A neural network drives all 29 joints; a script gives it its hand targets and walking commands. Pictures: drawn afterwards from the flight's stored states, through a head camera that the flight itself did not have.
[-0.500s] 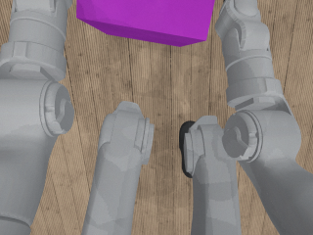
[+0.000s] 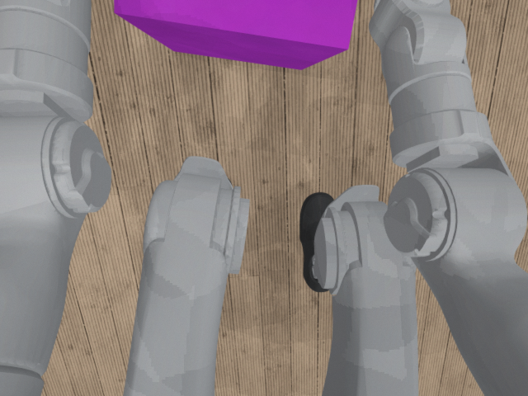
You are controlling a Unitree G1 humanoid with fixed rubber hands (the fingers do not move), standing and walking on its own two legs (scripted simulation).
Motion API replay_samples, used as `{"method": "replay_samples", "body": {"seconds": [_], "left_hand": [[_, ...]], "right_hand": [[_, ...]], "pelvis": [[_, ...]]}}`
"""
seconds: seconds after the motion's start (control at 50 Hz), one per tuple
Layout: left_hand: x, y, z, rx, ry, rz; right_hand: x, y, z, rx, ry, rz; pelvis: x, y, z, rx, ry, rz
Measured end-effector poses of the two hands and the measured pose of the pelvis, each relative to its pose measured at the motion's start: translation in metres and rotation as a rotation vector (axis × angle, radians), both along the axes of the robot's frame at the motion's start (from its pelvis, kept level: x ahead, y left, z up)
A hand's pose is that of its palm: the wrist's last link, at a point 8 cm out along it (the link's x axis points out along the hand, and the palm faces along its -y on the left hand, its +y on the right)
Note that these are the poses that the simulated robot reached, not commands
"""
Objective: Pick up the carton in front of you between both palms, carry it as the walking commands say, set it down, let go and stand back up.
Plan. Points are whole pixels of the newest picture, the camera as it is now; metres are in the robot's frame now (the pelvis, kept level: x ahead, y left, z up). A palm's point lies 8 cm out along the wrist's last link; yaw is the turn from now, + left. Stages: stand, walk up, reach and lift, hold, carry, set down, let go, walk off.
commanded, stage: set down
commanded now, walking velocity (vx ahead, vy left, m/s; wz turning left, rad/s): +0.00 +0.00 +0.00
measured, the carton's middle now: out of the picture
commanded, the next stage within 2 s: let go in 1.64 s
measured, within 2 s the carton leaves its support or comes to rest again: neither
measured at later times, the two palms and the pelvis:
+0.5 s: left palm out of the picture +0.53 +0.29 -0.18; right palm out of the picture +0.56 -0.07 -0.18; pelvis +0.00 +0.00 -0.01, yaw +0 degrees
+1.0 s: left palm out of the picture +0.54 +0.30 -0.04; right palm out of the picture +0.57 -0.07 -0.04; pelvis +0.00 +0.00 +0.07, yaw +1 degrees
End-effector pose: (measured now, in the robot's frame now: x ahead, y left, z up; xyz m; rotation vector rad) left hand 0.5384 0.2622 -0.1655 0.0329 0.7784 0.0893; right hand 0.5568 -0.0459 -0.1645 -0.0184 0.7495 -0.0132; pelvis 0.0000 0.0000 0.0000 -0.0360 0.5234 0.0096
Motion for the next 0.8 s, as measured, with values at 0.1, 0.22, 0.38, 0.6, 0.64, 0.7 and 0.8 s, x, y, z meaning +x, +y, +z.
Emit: {"method": "replay_samples", "body": {"seconds": [0.1, 0.22, 0.38, 0.6, 0.64, 0.7, 0.8], "left_hand": [[-0.001, 0.001, -0.001, -0.005, -0.008, -0.007], [-0.003, 0.000, -0.002, 0.002, -0.015, 0.000], [-0.005, 0.001, -0.007, -0.004, -0.029, 0.018], [-0.004, 0.047, -0.012, 0.072, -0.041, 0.136], [0.003, 0.048, -0.004, 0.068, -0.073, 0.125], [0.013, 0.045, 0.015, 0.062, -0.129, 0.096], [0.018, 0.041, 0.052, 0.039, -0.174, 0.099]], "right_hand": [[0.000, -0.001, 0.000, -0.002, -0.003, 0.018], [0.000, -0.001, -0.003, 0.025, -0.004, 0.034], [0.003, -0.005, -0.007, -0.022, -0.014, 0.072], [0.012, -0.028, -0.017, -0.049, -0.019, 0.019], [0.016, -0.031, -0.011, -0.044, -0.049, 0.001], [0.018, -0.034, 0.003, -0.045, -0.085, -0.015], [0.021, -0.030, 0.048, -0.066, -0.138, -0.014]], "pelvis": [[0.000, 0.001, -0.001, -0.004, 0.000, -0.002], [-0.001, 0.002, -0.005, -0.006, -0.009, 0.007], [0.000, 0.001, -0.009, -0.004, -0.015, 0.011], [0.005, 0.004, -0.005, -0.013, 0.029, 0.014], [0.005, 0.005, -0.004, -0.018, 0.035, 0.015], [0.003, 0.005, 0.000, -0.020, 0.033, 0.020], [0.000, 0.004, 0.015, -0.020, 0.033, 0.024]]}}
